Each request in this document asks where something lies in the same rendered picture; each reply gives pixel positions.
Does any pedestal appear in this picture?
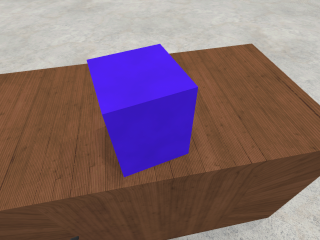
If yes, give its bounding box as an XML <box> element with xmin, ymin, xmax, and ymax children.
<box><xmin>0</xmin><ymin>43</ymin><xmax>320</xmax><ymax>240</ymax></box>

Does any carton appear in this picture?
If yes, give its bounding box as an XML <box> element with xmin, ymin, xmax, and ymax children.
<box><xmin>87</xmin><ymin>44</ymin><xmax>198</xmax><ymax>177</ymax></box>

